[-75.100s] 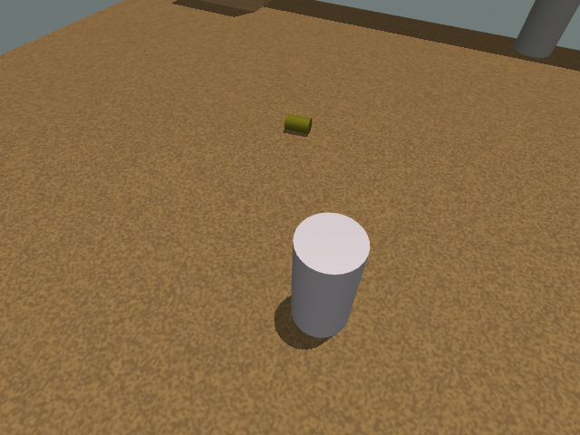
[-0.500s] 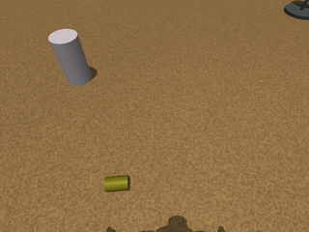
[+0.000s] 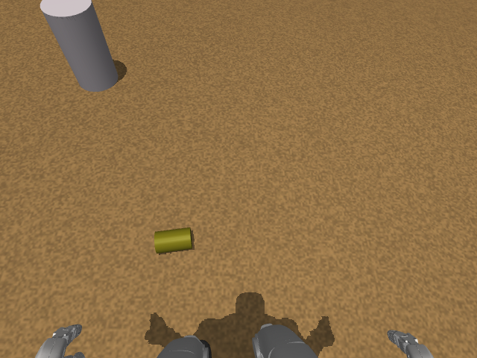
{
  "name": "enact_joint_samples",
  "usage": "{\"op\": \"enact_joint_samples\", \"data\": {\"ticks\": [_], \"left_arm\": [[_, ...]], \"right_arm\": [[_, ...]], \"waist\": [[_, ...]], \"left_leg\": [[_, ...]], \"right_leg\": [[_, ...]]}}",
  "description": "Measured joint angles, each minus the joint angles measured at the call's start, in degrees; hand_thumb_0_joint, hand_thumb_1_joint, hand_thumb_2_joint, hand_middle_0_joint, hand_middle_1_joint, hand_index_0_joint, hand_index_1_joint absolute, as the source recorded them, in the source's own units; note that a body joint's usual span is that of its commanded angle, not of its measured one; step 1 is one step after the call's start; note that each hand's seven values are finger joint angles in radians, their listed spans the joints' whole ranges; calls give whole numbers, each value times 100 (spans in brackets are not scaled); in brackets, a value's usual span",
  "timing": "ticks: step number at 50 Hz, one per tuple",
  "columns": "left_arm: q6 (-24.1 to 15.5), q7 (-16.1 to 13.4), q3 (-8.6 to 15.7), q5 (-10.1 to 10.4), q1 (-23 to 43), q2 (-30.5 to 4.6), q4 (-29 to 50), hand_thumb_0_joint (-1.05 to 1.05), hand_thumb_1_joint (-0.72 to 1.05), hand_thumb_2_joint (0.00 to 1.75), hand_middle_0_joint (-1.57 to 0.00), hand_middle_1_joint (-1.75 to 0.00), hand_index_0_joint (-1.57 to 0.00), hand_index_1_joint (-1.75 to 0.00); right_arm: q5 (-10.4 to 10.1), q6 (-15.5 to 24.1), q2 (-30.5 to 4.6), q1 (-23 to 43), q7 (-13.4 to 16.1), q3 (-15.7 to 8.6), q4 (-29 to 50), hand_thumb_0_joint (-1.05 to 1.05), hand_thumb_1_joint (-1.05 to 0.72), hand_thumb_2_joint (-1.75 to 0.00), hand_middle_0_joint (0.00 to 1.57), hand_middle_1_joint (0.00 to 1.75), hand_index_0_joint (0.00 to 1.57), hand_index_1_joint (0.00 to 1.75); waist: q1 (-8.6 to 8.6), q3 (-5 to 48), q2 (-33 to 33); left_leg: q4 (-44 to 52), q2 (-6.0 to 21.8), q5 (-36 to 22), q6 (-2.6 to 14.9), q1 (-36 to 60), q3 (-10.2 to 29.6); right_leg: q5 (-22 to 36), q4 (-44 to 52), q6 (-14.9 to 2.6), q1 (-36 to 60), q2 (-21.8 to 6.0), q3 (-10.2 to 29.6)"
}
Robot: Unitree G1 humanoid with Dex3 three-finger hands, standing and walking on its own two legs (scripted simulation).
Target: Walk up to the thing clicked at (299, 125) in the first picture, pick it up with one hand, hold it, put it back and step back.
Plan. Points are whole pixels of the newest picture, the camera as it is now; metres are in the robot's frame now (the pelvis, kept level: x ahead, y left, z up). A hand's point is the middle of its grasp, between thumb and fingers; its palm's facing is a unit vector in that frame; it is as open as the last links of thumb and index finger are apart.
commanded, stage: step back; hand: left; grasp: from above
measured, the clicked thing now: (173, 240) +0.53 +0.22 -0.72
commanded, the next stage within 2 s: none
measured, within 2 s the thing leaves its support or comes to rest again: neither
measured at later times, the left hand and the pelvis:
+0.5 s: hand out of the picture +0.00 +0.24 -0.13, palm faces +0.03 -0.91 -0.40, open 7.4 cm; pelvis -0.13 -0.02 +0.00, yaw +3 degrees
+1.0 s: hand out of the picture -0.24 +0.22 -0.15, palm faces -0.02 -0.91 -0.41, open 7.4 cm; pelvis -0.31 -0.05 -0.02, yaw -1 degrees
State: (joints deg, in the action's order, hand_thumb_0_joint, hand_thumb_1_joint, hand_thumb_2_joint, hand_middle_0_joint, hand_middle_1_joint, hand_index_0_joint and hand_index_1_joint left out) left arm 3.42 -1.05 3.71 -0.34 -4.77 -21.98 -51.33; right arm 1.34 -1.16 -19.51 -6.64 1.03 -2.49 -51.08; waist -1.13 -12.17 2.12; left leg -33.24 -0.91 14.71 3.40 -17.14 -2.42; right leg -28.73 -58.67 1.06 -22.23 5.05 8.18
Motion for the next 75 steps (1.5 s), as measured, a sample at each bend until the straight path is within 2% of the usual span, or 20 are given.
{"op": "enact_joint_samples", "data": {"ticks": [6,9,12,17,24,27,29,32,37,43,47,49,52,56,59,64,66,68,71,75], "left_arm": [[-67,70,72,-39,-172,0,26,0,91,90,-20,-30,-20,-30],[-143,87,81,-97,-246,163,-12,0,91,90,-20,-30,-20,-30],[-145,139,51,-118,-441,177,97,0,91,90,-20,-30,-20,-30],[-114,85,62,-117,-444,237,270,0,91,90,-21,-30,-20,-30],[-168,25,23,-131,-104,199,744,0,90,90,-21,-30,-20,-30],[-103,44,-1,-89,10,83,822,0,90,90,-21,-30,-20,-30],[-24,52,28,-52,51,-31,747,0,91,90,-21,-30,-20,-30],[81,35,58,-48,-72,17,532,0,91,90,-20,-30,-20,-30],[48,73,122,7,-401,-39,438,0,91,90,-20,-30,-20,-30],[-1,48,169,-31,-629,-150,331,0,91,90,-20,-30,-20,-30],[-68,95,138,-43,-650,-135,199,0,91,90,-20,-30,-20,-30],[-113,116,99,-96,-601,85,93,0,91,90,-20,-30,-20,-30],[-109,200,28,-160,-789,171,156,0,91,90,-20,-30,-20,-30],[-56,145,44,-176,-846,211,173,0,91,90,-21,-30,-20,-30],[-78,92,74,-200,-687,185,336,0,90,90,-21,-31,-20,-30],[-124,-6,74,-193,-206,59,706,0,90,90,-21,-31,-20,-30],[-99,-11,51,-147,-15,-10,809,0,90,90,-21,-30,-20,-30],[-39,-6,53,-101,137,-130,805,0,91,90,-21,-30,-20,-30],[66,-16,25,-63,58,-37,613,0,91,90,-20,-30,-20,-30],[97,50,10,14,-192,1,410,0,91,90,-20,-30,-20,-30]], "right_arm": [[-5,-35,-80,125,-57,38,183,0,-90,-90,21,30,21,30],[-72,-130,-238,194,-69,5,88,0,-90,-90,20,30,21,30],[-103,-226,-212,118,-36,-19,-22,0,-91,-90,20,30,21,30],[-155,-159,-364,-101,-31,6,-26,0,-91,-90,20,30,20,30],[-115,-135,-472,-264,30,2,-29,0,-91,-90,20,30,20,30],[-62,-73,-374,-269,-15,-5,-25,0,-91,-90,20,30,20,30],[13,-57,-179,-216,-53,-3,-55,0,-91,-90,20,30,20,30],[85,-47,-104,-306,-138,59,-5,0,-91,-90,20,30,20,30],[100,-54,-35,-254,-100,85,53,0,-90,-90,21,30,21,30],[39,16,-89,116,-58,42,404,0,-90,-90,21,30,21,30],[31,-64,-227,322,-101,34,572,0,-90,-90,21,30,21,30],[-13,-157,-402,394,-99,-32,509,0,-90,-90,20,30,21,30],[-66,-277,-372,197,-27,-85,335,0,-91,-90,20,30,20,30],[-119,-247,-396,-157,-39,-54,214,0,-91,-90,20,30,20,30],[-103,-207,-442,-390,-1,-43,147,0,-91,-90,20,30,20,30],[-32,-195,-360,-573,15,-19,36,0,-91,-90,20,30,20,30],[-5,-156,-301,-602,-16,-9,9,0,-91,-90,20,30,20,30],[46,-148,-115,-507,-42,-10,-68,0,-91,-90,20,30,20,30],[118,-170,-97,-504,-142,52,-33,0,-91,-90,20,30,20,30],[156,-179,-94,-442,-100,83,19,1,-90,-90,21,30,21,30]], "waist": [[67,6,-116],[13,-1,-543],[159,197,-384],[192,366,-304],[128,149,-340],[75,60,-177],[159,-64,191],[40,90,67],[169,348,25],[296,166,12],[317,84,-103],[215,-21,-587],[308,220,-491],[297,461,-334],[230,487,-386],[76,254,-351],[36,165,-253],[112,-30,173],[26,42,66],[39,314,-47]], "left_leg": [[-426,114,-12,-112,-378,-185],[-714,319,-3,-198,-539,88],[-1935,-214,1269,-301,-810,542],[-3248,-676,1298,-412,-852,1067],[-1694,-272,1504,-499,-69,788],[-391,-132,749,-358,374,551],[-294,-304,533,-248,445,368],[-344,-107,447,-173,301,505],[133,141,-48,-226,134,455],[5,306,-350,-268,-301,240],[-351,418,-460,-421,-717,132],[-530,609,-484,-391,-853,427],[-1644,-5,968,-377,-1182,793],[-3124,-600,1106,-382,-1240,1068],[-3224,-616,1142,-447,-918,1101],[-1654,-245,1489,-466,-76,692],[-629,-129,1036,-384,320,517],[-359,-350,617,-270,420,315],[-441,-164,487,-192,252,379],[-77,79,72,-218,89,424]], "right_leg": [[340,1561,-91,625,-303,-361],[802,2094,-242,864,-97,-619],[898,2084,-337,728,-258,-496],[1403,2599,-310,563,-457,-490],[1739,2534,-259,115,-526,-843],[1741,2199,-182,-145,-624,-955],[1593,1975,-168,-230,-727,-708],[176,592,-159,-481,-159,-315],[115,-1059,-127,-479,254,102],[-43,195,108,326,-144,-58],[420,1885,-19,933,-396,-406],[607,2069,-143,1010,-143,-650],[735,1928,-241,755,-339,-571],[1146,2278,-227,592,-596,-495],[1384,2385,-225,374,-604,-622],[1638,2250,-225,-24,-686,-998],[1675,2038,-188,-240,-768,-1109],[1676,1819,-176,-385,-951,-868],[163,646,-143,-665,-439,-553],[38,-959,-151,-687,86,-137]]}}
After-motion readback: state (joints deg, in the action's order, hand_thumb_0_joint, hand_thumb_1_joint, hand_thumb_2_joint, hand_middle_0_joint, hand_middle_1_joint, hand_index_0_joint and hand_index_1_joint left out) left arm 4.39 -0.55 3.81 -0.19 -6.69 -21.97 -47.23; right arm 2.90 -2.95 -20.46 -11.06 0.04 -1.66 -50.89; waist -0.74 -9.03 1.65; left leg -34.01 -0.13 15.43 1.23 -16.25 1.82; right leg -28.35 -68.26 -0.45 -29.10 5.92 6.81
